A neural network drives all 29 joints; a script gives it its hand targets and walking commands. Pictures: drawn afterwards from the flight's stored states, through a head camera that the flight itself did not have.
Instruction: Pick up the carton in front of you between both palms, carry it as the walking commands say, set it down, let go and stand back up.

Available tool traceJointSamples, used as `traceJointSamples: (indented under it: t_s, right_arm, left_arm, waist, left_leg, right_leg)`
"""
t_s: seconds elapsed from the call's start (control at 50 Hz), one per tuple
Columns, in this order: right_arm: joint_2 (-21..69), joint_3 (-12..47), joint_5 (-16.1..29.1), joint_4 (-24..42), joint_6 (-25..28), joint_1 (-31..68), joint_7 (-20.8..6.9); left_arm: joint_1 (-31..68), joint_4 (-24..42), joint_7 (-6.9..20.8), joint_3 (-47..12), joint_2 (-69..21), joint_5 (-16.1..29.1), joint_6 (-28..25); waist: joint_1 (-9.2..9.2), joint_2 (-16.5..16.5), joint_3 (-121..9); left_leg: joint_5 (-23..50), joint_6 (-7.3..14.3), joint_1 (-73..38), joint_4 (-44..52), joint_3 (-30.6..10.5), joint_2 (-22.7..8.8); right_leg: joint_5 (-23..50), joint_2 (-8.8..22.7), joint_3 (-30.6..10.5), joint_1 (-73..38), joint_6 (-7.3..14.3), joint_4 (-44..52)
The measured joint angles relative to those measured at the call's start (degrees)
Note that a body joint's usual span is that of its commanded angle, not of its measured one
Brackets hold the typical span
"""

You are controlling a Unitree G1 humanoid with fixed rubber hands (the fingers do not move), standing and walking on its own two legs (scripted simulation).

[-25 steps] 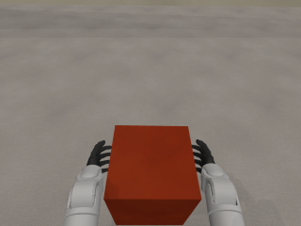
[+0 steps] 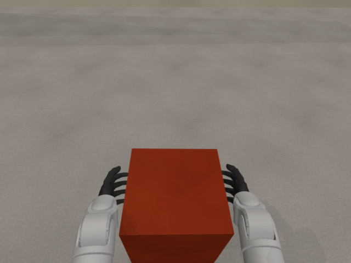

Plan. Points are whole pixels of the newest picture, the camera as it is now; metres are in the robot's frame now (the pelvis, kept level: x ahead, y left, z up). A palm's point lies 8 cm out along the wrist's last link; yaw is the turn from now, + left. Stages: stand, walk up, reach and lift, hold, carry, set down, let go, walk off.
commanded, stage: hold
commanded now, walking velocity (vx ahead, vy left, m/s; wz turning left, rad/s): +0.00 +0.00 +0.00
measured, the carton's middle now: (173, 209) +0.28 +0.01 -0.05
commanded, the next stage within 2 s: set down in 0.16 s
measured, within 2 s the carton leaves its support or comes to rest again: neither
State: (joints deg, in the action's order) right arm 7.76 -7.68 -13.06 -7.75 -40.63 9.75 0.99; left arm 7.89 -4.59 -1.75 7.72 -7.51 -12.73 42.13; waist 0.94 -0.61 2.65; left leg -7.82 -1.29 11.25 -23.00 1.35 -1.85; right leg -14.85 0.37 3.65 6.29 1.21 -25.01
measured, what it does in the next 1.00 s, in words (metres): lowers itself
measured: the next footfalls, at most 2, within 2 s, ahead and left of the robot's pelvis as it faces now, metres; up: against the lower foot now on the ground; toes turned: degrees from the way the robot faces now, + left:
none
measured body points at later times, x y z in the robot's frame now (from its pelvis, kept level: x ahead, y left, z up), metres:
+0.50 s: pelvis -0.03 +0.03 -0.02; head -0.01 +0.04 +0.43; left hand +0.33 +0.14 -0.01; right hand +0.30 -0.16 -0.01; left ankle +0.05 +0.13 -0.74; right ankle -0.01 -0.10 -0.74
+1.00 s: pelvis -0.04 +0.02 -0.13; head +0.18 +0.00 +0.26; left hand +0.40 +0.13 -0.21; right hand +0.38 -0.17 -0.21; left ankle +0.05 +0.13 -0.74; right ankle -0.01 -0.10 -0.74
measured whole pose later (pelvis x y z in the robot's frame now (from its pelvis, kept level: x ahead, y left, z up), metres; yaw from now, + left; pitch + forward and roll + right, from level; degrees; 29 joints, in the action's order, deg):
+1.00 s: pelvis -0.04 +0.02 -0.13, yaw -7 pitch +36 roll +0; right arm 5.4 -22.7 -10.0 -33.4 -12.4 39.9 2.6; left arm 38.2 -30.6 -1.9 23.1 -5.4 -11.8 13.2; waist 1.0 -1.7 -8.4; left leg -21.2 -1.5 82.5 -67.5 -4.7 3.7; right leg -25.9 -5.8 -5.0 79.9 -1.0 -69.7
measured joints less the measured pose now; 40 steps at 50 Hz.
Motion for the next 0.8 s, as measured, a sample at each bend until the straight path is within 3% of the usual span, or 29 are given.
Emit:
traceJointSamples:
  t_s: [0.12,0.24,0.36,0.44,0.56,0.66,0.8]
  right_arm:
    - [-0.01,-1.44,0.06,-1.45,0.32,0.13,-0.03]
    - [0.47,-4.04,-0.69,-5.31,0.94,3.15,-0.57]
    - [2.06,-12.11,-5.85,-16.75,4.74,12.0,-2.5]
    - [1.78,-18.43,-9.85,-24.68,8.77,18.42,-3.81]
    - [0.74,-23.63,-13.48,-29.46,14.98,24.6,-4.89]
    - [-0.46,-22.57,-11.21,-29.08,22.23,26.63,-4.29]
    - [-2.16,-16.4,-2.39,-26.49,29.58,27.22,-1.24]
  left_arm:
    - [1.41,-2.77,0.1,-0.12,-0.18,-0.7,-0.26]
    - [4.33,-6.22,0.58,1.66,-0.61,-2.2,-0.52]
    - [12.49,-15.78,1.52,10.34,-2.63,-5.38,-3.12]
    - [18.78,-23.28,1.65,16.17,-3.56,-8.41,-6.87]
    - [25.6,-29.58,1.87,21.49,-4.19,-12.03,-14.2]
    - [27.48,-29.47,1.45,21.02,-3.76,-11.06,-22.31]
    - [26.86,-25.86,-0.35,15.92,-0.84,-3.61,-30.06]
  waist:
    - [-1.22,-0.44,1.55]
    - [-0.73,-1.07,1.57]
    - [-0.08,-1.04,1.87]
    - [-0.62,-0.8,2.14]
    - [-1.01,-0.39,2.85]
    - [-0.81,-0.19,3.68]
    - [-0.51,-0.3,0.23]
  left_leg:
    - [0.04,0.26,-2.97,0.55,-1.2,0.26]
    - [-0.16,0.52,-3.83,-0.28,-1.83,1.34]
    - [-2.44,1.38,-1.43,-4.67,-3.67,3.25]
    - [-4.17,1.82,2.67,-8.95,-4.63,4.4]
    - [-6.04,2.16,14.55,-16.0,-4.3,5.07]
    - [-6.51,1.97,28.64,-21.35,-4.24,5.17]
    - [-8.36,1.05,51.08,-31.07,-5.09,5.17]
  right_leg:
    - [1.26,-0.91,-2.35,-2.63,-0.27,1.32]
    - [1.26,-1.12,-4.79,-2.44,-0.68,-0.12]
    - [-0.12,-1.64,-7.22,0.56,-0.72,-4.34]
    - [-1.77,-2.12,-8.45,4.71,-0.61,-8.48]
    - [-3.51,-2.66,-9.71,16.9,-1.81,-15.78]
    - [-4.03,-3.23,-9.92,31.11,-2.63,-21.39]
    - [-6.01,-4.46,-9.21,53.42,-2.54,-31.11]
